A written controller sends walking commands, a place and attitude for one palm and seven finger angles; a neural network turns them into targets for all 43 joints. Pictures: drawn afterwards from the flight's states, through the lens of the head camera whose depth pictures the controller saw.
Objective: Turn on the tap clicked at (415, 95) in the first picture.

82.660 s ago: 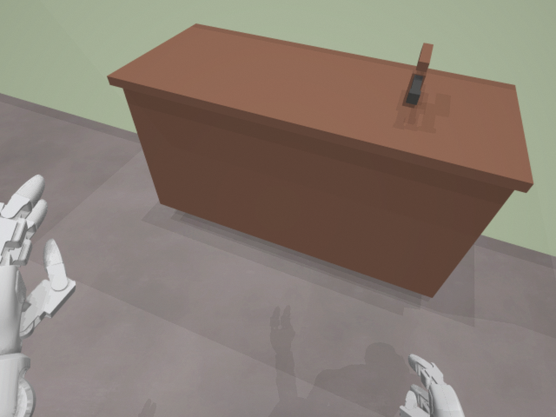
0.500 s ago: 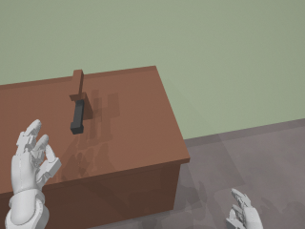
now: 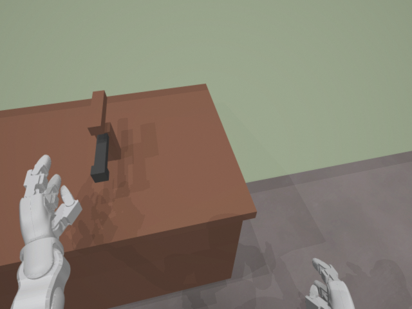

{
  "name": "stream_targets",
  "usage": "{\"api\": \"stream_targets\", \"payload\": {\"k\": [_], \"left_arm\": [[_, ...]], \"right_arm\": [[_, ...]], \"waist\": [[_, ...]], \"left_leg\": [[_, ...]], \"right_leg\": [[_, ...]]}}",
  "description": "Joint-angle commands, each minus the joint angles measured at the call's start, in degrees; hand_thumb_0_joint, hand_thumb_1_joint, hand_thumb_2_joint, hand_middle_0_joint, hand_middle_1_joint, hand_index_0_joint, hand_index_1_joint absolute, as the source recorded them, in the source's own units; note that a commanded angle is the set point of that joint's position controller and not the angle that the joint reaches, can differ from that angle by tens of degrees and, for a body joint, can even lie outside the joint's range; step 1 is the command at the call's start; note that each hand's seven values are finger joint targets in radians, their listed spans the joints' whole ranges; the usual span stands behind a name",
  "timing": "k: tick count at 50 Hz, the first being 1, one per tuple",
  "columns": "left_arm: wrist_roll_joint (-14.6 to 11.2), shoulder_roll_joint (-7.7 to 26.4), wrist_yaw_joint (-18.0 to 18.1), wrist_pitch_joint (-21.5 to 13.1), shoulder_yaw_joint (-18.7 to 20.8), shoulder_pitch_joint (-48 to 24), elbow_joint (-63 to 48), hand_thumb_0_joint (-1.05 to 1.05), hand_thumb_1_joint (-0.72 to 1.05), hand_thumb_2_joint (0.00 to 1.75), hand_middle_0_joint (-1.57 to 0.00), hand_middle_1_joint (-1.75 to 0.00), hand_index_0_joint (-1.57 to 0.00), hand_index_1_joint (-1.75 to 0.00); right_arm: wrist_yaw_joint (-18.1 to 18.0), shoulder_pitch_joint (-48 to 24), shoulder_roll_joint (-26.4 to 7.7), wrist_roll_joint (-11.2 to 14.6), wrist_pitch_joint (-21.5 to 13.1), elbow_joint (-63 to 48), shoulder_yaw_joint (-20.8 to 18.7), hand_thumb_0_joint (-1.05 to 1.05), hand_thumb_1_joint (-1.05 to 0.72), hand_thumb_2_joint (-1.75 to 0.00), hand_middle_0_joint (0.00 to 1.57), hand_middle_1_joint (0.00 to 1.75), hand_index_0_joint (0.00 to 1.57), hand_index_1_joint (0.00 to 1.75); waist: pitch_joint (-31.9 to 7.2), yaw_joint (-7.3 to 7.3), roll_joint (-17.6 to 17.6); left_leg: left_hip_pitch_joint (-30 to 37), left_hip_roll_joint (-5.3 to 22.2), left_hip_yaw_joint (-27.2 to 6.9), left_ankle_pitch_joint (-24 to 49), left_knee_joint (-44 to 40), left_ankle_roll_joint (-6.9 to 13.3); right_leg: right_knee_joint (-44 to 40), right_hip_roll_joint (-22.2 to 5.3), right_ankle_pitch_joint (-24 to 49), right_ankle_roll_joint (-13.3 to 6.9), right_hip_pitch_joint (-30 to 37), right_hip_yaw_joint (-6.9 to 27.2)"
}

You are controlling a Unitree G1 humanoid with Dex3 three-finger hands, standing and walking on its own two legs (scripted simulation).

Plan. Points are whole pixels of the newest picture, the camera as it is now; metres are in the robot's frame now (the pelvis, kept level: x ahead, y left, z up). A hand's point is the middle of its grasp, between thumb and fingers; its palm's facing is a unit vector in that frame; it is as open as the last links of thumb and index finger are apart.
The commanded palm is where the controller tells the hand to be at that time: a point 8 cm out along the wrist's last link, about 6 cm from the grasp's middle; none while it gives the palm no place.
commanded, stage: reach beside the lever's end, fingers flat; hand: left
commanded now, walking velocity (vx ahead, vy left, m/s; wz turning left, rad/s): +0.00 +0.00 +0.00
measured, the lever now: (100, 173) +0.36 +0.26 +0.06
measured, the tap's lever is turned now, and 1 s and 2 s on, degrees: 0 0 3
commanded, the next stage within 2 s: push the lever round in 1.04 s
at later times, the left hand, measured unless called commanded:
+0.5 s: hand (79, 190) +0.30 +0.28 +0.07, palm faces +0.50 -0.86 -0.09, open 7.8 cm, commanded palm +0.26 +0.32 +0.07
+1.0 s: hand (75, 191) +0.31 +0.30 +0.06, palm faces +0.52 -0.85 -0.08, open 7.8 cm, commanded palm +0.27 +0.33 +0.06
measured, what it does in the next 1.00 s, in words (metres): stands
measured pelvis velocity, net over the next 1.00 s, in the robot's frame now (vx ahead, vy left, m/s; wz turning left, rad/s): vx -0.01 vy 0.01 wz -0.01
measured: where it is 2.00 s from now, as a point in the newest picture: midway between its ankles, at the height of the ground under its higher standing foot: outside the picture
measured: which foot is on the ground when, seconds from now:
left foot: down 0.00-1.00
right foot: down 0.00-1.00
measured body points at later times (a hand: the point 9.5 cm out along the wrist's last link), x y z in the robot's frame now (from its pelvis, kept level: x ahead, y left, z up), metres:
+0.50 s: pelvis +0.00 +0.01 +0.00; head +0.02 +0.00 +0.44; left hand +0.27 +0.32 +0.08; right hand +0.15 -0.25 -0.11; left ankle +0.01 +0.10 -0.72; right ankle +0.00 -0.09 -0.72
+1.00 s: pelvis -0.01 +0.01 -0.01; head +0.03 +0.01 +0.44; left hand +0.28 +0.34 +0.07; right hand +0.13 -0.25 -0.11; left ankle +0.01 +0.10 -0.72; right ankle +0.00 -0.09 -0.72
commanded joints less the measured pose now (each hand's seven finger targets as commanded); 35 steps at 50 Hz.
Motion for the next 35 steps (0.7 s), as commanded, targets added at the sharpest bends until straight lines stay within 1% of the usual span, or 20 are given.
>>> {"api": "stream_targets", "payload": {"k": [1, 2, 3, 7, 9, 11, 12, 13, 16, 17, 18, 21, 22, 24, 26, 27, 30, 32, 33, 35], "left_arm": [[0.43, 10.6, -0.02, -5.47, 4.34, -13.22, -10.63, 0.0, 0.9, 0.9, -0.17, -0.2, -0.17, -0.2], [0.94, 12.63, 0.23, -5.94, 6.31, -13.4, -10.11, 0.0, 0.9, 0.9, -0.17, -0.2, -0.17, -0.2], [0.91, 10.3, -0.01, -6.46, 4.09, -13.9, -10.11, 0.0, 0.9, 0.9, -0.17, -0.2, -0.17, -0.2], [0.55, 12.46, -0.84, -6.43, 6.71, -12.79, -5.4, 0.0, 0.9, 0.9, -0.16, -0.19, -0.16, -0.19], [0.13, 12.3, -1.07, -6.42, 6.87, -14.54, -3.93, 0.0, 0.9, 0.9, -0.16, -0.18, -0.16, -0.18], [0.06, 13.45, -1.1, -6.97, 7.55, -18.35, -3.19, 0.0, 0.9, 0.9, -0.16, -0.18, -0.16, -0.18], [0.78, 15.71, -0.68, -7.56, 9.36, -19.23, -3.02, 0.0, 0.9, 0.9, -0.16, -0.17, -0.16, -0.17], [1.01, 13.07, -0.67, -8.5, 6.48, -21.99, -4.06, 0.0, 0.9, 0.9, -0.16, -0.17, -0.16, -0.17], [1.08, 13.23, -0.86, -10.34, 6.94, -20.31, -1.69, 0.0, 0.9, 0.9, -0.16, -0.16, -0.16, -0.16], [1.55, 15.32, -0.81, -10.7, 8.59, -20.4, -0.81, 0.0, 0.9, 0.9, -0.15, -0.16, -0.15, -0.16], [1.29, 12.99, -1.19, -10.88, 6.57, -21.41, -0.17, 0.0, 0.9, 0.9, -0.15, -0.16, -0.15, -0.16], [0.82, 12.83, -1.95, -10.89, 6.0, -22.63, 2.61, 0.0, 0.9, 0.9, -0.15, -0.15, -0.15, -0.15], [1.1, 14.78, -1.79, -10.72, 7.98, -22.62, 3.97, 0.0, 0.9, 0.9, -0.15, -0.15, -0.15, -0.15], [0.84, 13.71, -1.93, -10.53, 6.93, -24.58, 5.17, 0.0, 0.9, 0.9, -0.15, -0.15, -0.15, -0.15], [0.92, 16.02, -1.73, -10.79, 8.81, -26.58, 6.81, 0.0, 0.9, 0.9, -0.15, -0.15, -0.15, -0.15], [1.34, 18.19, -1.41, -11.04, 11.07, -25.92, 7.49, 0.0, 0.9, 0.9, -0.15, -0.15, -0.15, -0.15], [1.76, 16.09, -1.5, -13.01, 8.55, -28.7, 5.87, 0.0, 0.9, 0.9, -0.15, -0.15, -0.15, -0.15], [2.19, 18.7, -1.38, -13.78, 11.26, -27.01, 8.31, 0.0, 0.9, 0.9, -0.15, -0.15, -0.15, -0.15], [1.86, 15.31, -1.92, -14.0, 8.39, -26.99, 8.17, 0.0, 0.9, 0.9, -0.15, -0.15, -0.15, -0.15], [1.05, 15.88, -2.81, -13.8, 8.94, -25.66, 10.34, 0.0, 0.9, 0.9, -0.15, -0.15, -0.15, -0.15]], "right_arm": [[-0.44, -5.49, -7.31, 0.19, -3.21, -8.25, -2.99, 0.0, -0.9, -0.9, 0.2, 0.3, 0.2, 0.3], [-0.46, -5.24, -7.41, 0.15, -3.16, -7.8, -3.1, 0.0, -0.9, -0.9, 0.2, 0.3, 0.2, 0.3], [-0.24, -5.14, -7.29, 0.06, -3.21, -8.12, -3.18, 0.0, -0.9, -0.9, 0.2, 0.3, 0.2, 0.3], [-0.31, -4.41, -7.85, 0.19, -2.76, -7.6, -3.38, 0.0, -0.9, -0.9, 0.2, 0.3, 0.2, 0.3], [-0.4, -4.45, -7.96, 0.34, -2.44, -7.92, -3.56, 0.0, -0.9, -0.9, 0.2, 0.3, 0.2, 0.3], [-0.64, -4.53, -7.95, 0.34, -2.25, -7.67, -3.45, 0.0, -0.9, -0.9, 0.2, 0.3, 0.2, 0.3], [-0.75, -4.46, -7.9, 0.37, -2.06, -7.07, -3.44, 0.0, -0.9, -0.9, 0.2, 0.3, 0.2, 0.3], [-0.57, -4.29, -7.71, 0.14, -2.16, -7.35, -3.41, 0.0, -0.9, -0.9, 0.2, 0.3, 0.2, 0.3], [-0.25, -3.35, -8.03, -0.16, -2.53, -6.9, -3.83, 0.0, -0.9, -0.9, 0.2, 0.3, 0.2, 0.3], [-0.29, -3.21, -8.14, -0.14, -2.35, -6.44, -3.88, 0.0, -0.9, -0.9, 0.2, 0.3, 0.2, 0.3], [-0.16, -2.88, -8.05, -0.16, -2.3, -6.7, -3.75, 0.0, -0.9, -0.9, 0.2, 0.3, 0.2, 0.3], [-0.23, -2.85, -8.49, 0.17, -2.23, -6.8, -3.91, 0.0, -0.9, -0.9, 0.2, 0.3, 0.2, 0.3], [-0.4, -2.5, -8.64, 0.1, -1.99, -6.32, -3.9, 0.0, -0.9, -0.9, 0.2, 0.3, 0.2, 0.3], [-0.45, -2.45, -8.75, 0.24, -1.69, -6.76, -3.9, 0.0, -0.9, -0.9, 0.2, 0.3, 0.2, 0.3], [-0.53, -2.04, -8.83, 0.06, -1.36, -6.51, -3.92, 0.0, -0.9, -0.9, 0.2, 0.3, 0.2, 0.3], [-0.6, -1.74, -8.8, -0.08, -1.01, -6.19, -3.98, 0.0, -0.9, -0.9, 0.2, 0.3, 0.2, 0.3], [-0.06, -1.19, -8.44, -0.34, -0.89, -6.6, -4.03, 0.0, -0.9, -0.9, 0.2, 0.3, 0.2, 0.3], [0.1, -0.54, -8.7, -0.46, -0.58, -5.78, -4.21, 0.0, -0.9, -0.9, 0.2, 0.3, 0.2, 0.3], [0.37, -0.5, -8.45, -0.44, -0.5, -6.38, -4.21, 0.0, -0.9, -0.9, 0.2, 0.3, 0.2, 0.3], [0.33, -0.42, -8.91, -0.17, -0.35, -6.54, -4.32, 0.0, -0.9, -0.9, 0.2, 0.3, 0.2, 0.3]], "waist": [[-10.58, -0.26, 0.8], [-10.56, 0.16, 1.22], [-11.71, -0.27, 1.15], [-10.52, 0.3, -0.26], [-10.73, -0.21, -2.5], [-10.29, -0.73, -1.75], [-10.28, -0.28, 0.96], [-11.83, -1.25, 1.23], [-13.52, -0.77, 1.3], [-13.18, -0.54, 2.68], [-13.37, -1.14, 1.28], [-12.54, -1.28, 0.33], [-11.93, -1.01, 0.35], [-12.45, -1.48, -1.53], [-12.64, -1.5, -1.59], [-12.71, -0.81, -0.63], [-15.75, -1.38, 1.65], [-14.89, -0.94, 2.51], [-15.31, -1.46, 2.1], [-14.65, -1.4, 0.31]], "left_leg": [[3.56, 1.23, -0.89, 12.39, -4.8, -0.46], [3.55, 1.29, -1.1, 12.64, -4.94, -0.62], [4.05, 1.24, -1.01, 13.31, -4.77, -0.68], [2.42, 1.29, -0.9, 13.95, -4.65, -0.75], [1.78, 1.3, -0.69, 12.79, -4.53, -0.43], [1.07, 1.12, -0.52, 11.35, -4.32, -0.17], [1.1, 1.2, -0.84, 10.55, -4.5, -0.39], [2.46, 1.11, -0.83, 11.3, -4.1, -0.35], [2.24, 1.21, -0.93, 13.08, -3.23, -0.58], [1.86, 1.23, -1.05, 12.72, -3.14, -0.62], [1.82, 1.21, -1.25, 12.93, -3.1, -0.68], [0.97, 1.24, -1.08, 11.47, -2.96, -0.49], [0.46, 1.29, -1.3, 11.23, -3.15, -0.57], [-0.1, 1.23, -1.2, 10.19, -3.04, -0.25], [-0.93, 1.16, -0.96, 9.79, -2.72, -0.07], [-1.2, 1.15, -0.96, 9.98, -2.69, -0.06], [0.26, 1.24, -1.18, 12.41, -1.95, -0.54], [-0.52, 1.39, -1.28, 12.8, -1.48, -0.6], [-0.32, 1.29, -1.12, 12.86, -1.37, -0.57], [-1.86, 1.31, -0.86, 11.45, -1.33, -0.26]], "right_leg": [[-5.68, -1.57, 11.17, 1.1, 3.0, 2.67], [-5.62, -1.4, 11.16, 0.86, 3.22, 2.64], [-5.16, -1.54, 11.93, 0.99, 3.33, 2.49], [-5.08, -1.34, 13.26, 0.93, 3.51, 2.45], [-5.26, -1.41, 12.54, 1.27, 3.05, 2.53], [-5.48, -1.48, 11.24, 1.36, 2.33, 2.9], [-5.35, -1.33, 9.71, 1.04, 1.98, 2.96], [-4.88, -1.37, 10.42, 1.13, 1.61, 2.84], [-3.88, -1.18, 12.29, 0.98, 2.02, 2.82], [-3.79, -1.14, 11.79, 0.82, 1.77, 2.86], [-3.42, -1.19, 12.08, 0.95, 1.5, 2.53], [-3.75, -1.11, 10.92, 1.01, 0.45, 2.66], [-3.79, -1.03, 10.68, 0.92, 0.52, 2.57], [-3.81, -1.09, 9.91, 1.19, 0.05, 2.6], [-3.78, -1.14, 9.96, 1.29, 0.22, 2.93], [-3.72, -1.08, 10.15, 1.21, 0.62, 3.05], [-2.24, -0.95, 11.84, 1.02, 0.47, 2.78], [-2.03, -0.75, 12.03, 0.83, 0.04, 2.91], [-1.82, -0.86, 12.35, 0.99, -0.19, 2.77], [-2.16, -0.83, 11.7, 1.1, -0.15, 2.93]]}}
